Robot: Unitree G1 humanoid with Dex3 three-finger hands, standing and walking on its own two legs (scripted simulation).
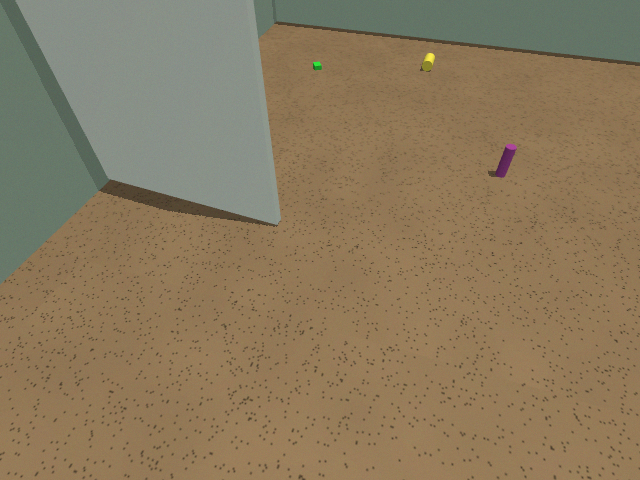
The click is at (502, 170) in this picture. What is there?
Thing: slim round
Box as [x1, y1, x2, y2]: [495, 144, 516, 177]
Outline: 513,144 506,145 495,173 497,176 504,176 516,148
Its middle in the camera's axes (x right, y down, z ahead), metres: +0.86 -0.35 +1.90
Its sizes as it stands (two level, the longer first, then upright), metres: 0.047 0.047 0.162
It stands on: the floor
